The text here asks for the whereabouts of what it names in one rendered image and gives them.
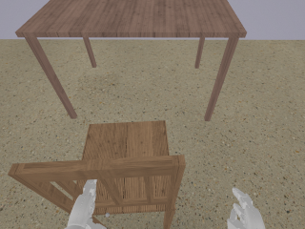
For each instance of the chair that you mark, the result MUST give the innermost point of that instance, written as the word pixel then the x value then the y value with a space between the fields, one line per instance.
pixel 131 162

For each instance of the left robot hand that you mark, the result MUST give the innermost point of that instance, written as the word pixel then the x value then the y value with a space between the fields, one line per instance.
pixel 83 208

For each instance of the right robot hand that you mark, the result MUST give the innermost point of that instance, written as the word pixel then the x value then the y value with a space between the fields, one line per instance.
pixel 250 217

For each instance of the table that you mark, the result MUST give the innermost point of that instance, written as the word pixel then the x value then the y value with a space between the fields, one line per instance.
pixel 134 19

